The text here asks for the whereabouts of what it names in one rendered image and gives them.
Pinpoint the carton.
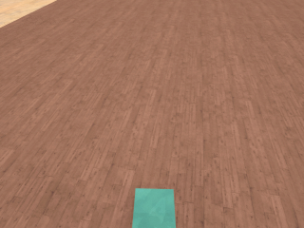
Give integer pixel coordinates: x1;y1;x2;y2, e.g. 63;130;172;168
132;188;176;228

